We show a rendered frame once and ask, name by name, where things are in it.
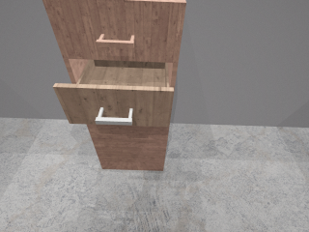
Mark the cabinet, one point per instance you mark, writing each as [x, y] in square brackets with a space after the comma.
[156, 28]

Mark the drawer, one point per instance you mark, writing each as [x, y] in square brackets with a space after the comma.
[118, 86]

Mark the handle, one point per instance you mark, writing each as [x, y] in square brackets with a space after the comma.
[115, 43]
[114, 120]

